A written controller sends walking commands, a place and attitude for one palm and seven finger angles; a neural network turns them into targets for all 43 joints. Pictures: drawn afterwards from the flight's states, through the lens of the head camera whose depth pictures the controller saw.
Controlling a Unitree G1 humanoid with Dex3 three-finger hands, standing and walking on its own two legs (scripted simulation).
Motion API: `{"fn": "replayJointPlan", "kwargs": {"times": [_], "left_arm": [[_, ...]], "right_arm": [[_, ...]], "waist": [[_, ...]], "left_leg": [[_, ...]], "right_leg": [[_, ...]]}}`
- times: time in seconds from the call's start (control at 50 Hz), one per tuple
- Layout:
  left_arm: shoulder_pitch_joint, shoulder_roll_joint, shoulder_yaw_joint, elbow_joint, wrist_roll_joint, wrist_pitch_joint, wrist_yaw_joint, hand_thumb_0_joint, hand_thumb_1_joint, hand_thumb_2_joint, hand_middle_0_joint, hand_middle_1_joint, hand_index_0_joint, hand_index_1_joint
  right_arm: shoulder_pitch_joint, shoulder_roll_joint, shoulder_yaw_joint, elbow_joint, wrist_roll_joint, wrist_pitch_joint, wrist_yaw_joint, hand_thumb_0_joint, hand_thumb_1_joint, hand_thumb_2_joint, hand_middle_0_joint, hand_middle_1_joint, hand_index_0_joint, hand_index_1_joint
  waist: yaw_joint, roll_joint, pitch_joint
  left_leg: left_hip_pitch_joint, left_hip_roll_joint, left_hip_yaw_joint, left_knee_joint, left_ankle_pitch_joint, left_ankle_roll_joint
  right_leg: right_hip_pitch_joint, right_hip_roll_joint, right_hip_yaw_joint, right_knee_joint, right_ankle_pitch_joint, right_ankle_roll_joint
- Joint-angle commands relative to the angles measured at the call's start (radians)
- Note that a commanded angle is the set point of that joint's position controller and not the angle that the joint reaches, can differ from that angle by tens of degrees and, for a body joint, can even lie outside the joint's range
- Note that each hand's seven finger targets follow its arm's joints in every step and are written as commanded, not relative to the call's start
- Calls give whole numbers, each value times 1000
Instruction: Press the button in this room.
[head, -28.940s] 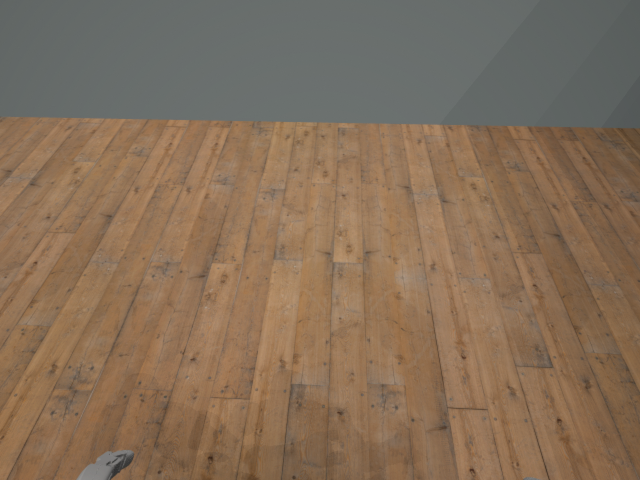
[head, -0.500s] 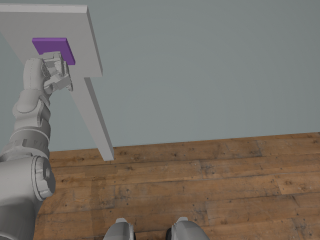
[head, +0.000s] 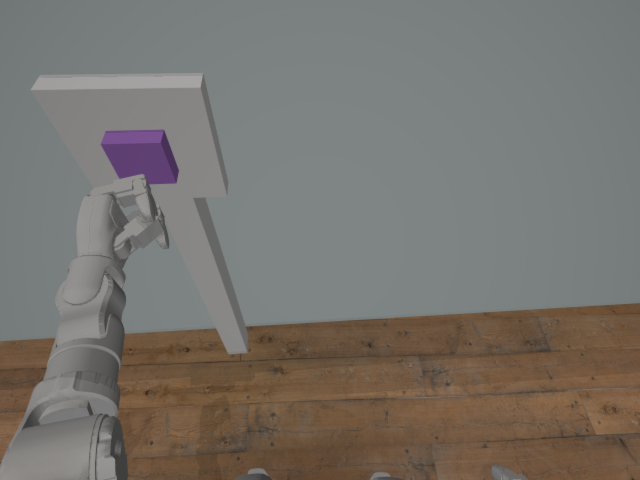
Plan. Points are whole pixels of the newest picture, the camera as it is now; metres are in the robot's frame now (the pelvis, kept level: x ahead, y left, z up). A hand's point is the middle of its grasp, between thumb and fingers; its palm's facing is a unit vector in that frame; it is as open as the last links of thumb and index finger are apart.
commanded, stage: pull the fist back off the button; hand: left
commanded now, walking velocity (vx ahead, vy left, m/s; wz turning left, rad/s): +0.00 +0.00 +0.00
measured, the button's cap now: (143, 156) +0.49 +0.24 +0.12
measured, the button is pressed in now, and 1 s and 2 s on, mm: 0 0 0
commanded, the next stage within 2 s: draw the hand back to the body in 0.40 s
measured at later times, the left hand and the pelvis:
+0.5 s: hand (156, 267) +0.34 +0.20 +0.08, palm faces +0.09 -1.00 -0.02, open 3.1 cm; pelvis +0.01 -0.01 +0.01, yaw +3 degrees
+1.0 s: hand (112, 303) +0.27 +0.20 +0.14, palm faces +0.09 -0.99 -0.04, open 3.1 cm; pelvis +0.01 -0.02 +0.02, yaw +2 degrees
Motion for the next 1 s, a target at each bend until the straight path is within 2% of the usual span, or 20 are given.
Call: {"fn": "replayJointPlan", "kwargs": {"times": [0.0,0.1,0.14,0.18,0.26,0.34,0.36,0.38,0.44,0.48,0.5,0.52,0.54,0.6,0.62,0.64,0.74,0.82,0.94,0.98], "left_arm": [[-222,163,-2,-356,-35,-41,2,0,900,900,-1300,-1500,-1300,-1500],[-19,134,2,-532,-50,-23,20,0,900,900,-1300,-1500,-1300,-1500],[8,91,-43,-609,-53,-20,23,0,900,900,-1300,-1500,-1300,-1500],[71,88,-36,-645,-54,-9,28,0,900,900,-1300,-1500,-1300,-1500],[93,41,-80,-667,-51,15,32,0,900,900,-1300,-1500,-1300,-1500],[-18,56,-91,-666,-42,21,37,0,900,900,-1300,-1500,-1300,-1500],[-34,89,-62,-654,-36,18,42,0,900,900,-1300,-1500,-1300,-1500],[-55,53,-95,-663,-35,17,39,0,900,900,-1300,-1500,-1300,-1500],[-57,111,-47,-611,-39,11,38,0,900,900,-1300,-1500,-1300,-1500],[-55,77,-73,-596,-41,13,28,0,900,900,-1300,-1500,-1300,-1500],[0,124,-18,-592,-49,17,27,0,900,900,-1300,-1500,-1300,-1500],[47,117,-24,-601,-54,23,17,0,900,900,-1300,-1500,-1300,-1500],[102,167,26,-597,-62,28,14,0,900,900,-1300,-1500,-1300,-1500],[176,138,10,-672,-82,53,-4,0,900,900,-1300,-1500,-1300,-1500],[208,143,24,-677,-91,64,-6,0,900,900,-1300,-1500,-1300,-1500],[250,146,32,-675,-100,74,-9,0,900,900,-1300,-1500,-1300,-1500],[244,126,9,-772,-120,113,-20,0,900,900,-1300,-1500,-1300,-1500],[258,115,-12,-894,-113,119,-24,0,900,900,-1300,-1500,-1300,-1500],[382,134,18,-942,-127,161,-24,0,900,900,-1300,-1500,-1300,-1500],[394,116,6,-972,-125,195,-26,0,900,900,-1300,-1500,-1300,-1500]], "right_arm": [[2,-144,-65,-130,10,-44,-6,0,-900,-900,200,300,200,300],[-29,-131,-67,-144,9,-61,-2,0,-900,-900,200,300,200,300],[-45,-125,-66,-146,10,-69,0,0,-900,-900,200,300,200,300],[-60,-125,-68,-146,11,-75,0,0,-900,-900,200,300,200,300],[-85,-124,-63,-144,9,-83,-5,0,-900,-900,200,300,200,300],[-107,-126,-54,-128,7,-87,-19,0,-900,-900,200,300,200,300],[-111,-127,-55,-123,6,-86,-23,0,-900,-900,200,300,200,300],[-118,-121,-51,-125,5,-90,-24,0,-900,-900,200,300,200,300],[-120,-126,-46,-114,3,-90,-30,0,-900,-900,200,300,200,300],[-131,-118,-41,-122,5,-94,-28,0,-900,-900,200,300,200,300],[-131,-122,-44,-126,5,-95,-27,0,-900,-900,200,300,200,300],[-139,-120,-42,-139,7,-94,-26,0,-900,-900,200,300,200,300],[-138,-124,-44,-147,6,-92,-25,0,-900,-900,200,300,200,300],[-163,-112,-38,-177,17,-95,-23,0,-900,-900,200,300,200,300],[-167,-113,-40,-180,19,-97,-24,0,-900,-900,200,300,200,300],[-169,-116,-41,-183,22,-98,-25,0,-900,-900,200,300,200,300],[-190,-120,-39,-186,30,-119,-40,0,-900,-900,200,300,200,300],[-197,-111,-36,-185,30,-151,-50,0,-900,-900,200,300,200,300],[-213,-113,-29,-176,30,-191,-59,0,-900,-900,200,300,200,300],[-225,-106,-25,-180,35,-198,-59,0,-900,-900,200,300,200,300]], "waist": [[17,33,-331],[42,44,-333],[31,52,-318],[37,53,-303],[20,-2,-251],[-3,-9,-215],[5,-1,-227],[3,21,-248],[13,3,-266],[21,52,-274],[49,38,-292],[57,43,-310],[73,17,-328],[85,30,-291],[85,3,-267],[82,-51,-242],[59,-40,-139],[66,54,-175],[81,-9,-132],[84,14,-109]], "left_leg": [[279,-15,-70,-129,341,-10],[336,-11,-70,-129,491,-16],[358,-9,-73,-126,528,-17],[361,-8,-76,-134,524,-23],[342,-16,-78,-144,431,-20],[313,-25,-83,-146,306,-17],[314,-28,-85,-146,295,-17],[331,-32,-82,-144,300,-16],[314,-32,-85,-143,272,-14],[318,-38,-81,-145,274,-17],[312,-38,-80,-151,280,-18],[317,-41,-73,-156,296,-15],[299,-40,-71,-157,308,-13],[303,-40,-59,-186,319,-12],[292,-39,-57,-194,305,-10],[274,-37,-57,-199,292,-6],[292,-37,-54,-232,207,1],[369,-36,-63,-253,220,-3],[377,-35,-74,-279,194,-2],[387,-39,-70,-293,197,-4]], "right_leg": [[166,26,15,-85,326,-19],[212,20,11,-85,425,-16],[208,19,8,-87,438,-15],[206,18,4,-89,432,-13],[192,18,-2,-101,388,-11],[164,14,2,-109,310,-12],[167,12,5,-109,299,-13],[169,10,7,-108,304,-13],[189,9,11,-110,278,-16],[194,5,15,-110,286,-18],[230,5,16,-112,297,-20],[260,5,19,-115,323,-20],[304,4,23,-116,343,-20],[330,4,21,-134,379,-18],[334,5,21,-145,373,-15],[344,6,22,-159,363,-10],[300,5,33,-216,264,-3],[307,5,25,-224,248,-11],[326,6,17,-256,211,-7],[327,2,14,-267,219,-6]]}}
